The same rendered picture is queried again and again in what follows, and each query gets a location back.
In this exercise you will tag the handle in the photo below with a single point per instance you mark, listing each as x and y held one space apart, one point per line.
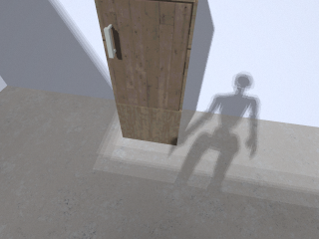
109 41

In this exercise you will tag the cupboard door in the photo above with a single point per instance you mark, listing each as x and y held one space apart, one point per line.
150 39

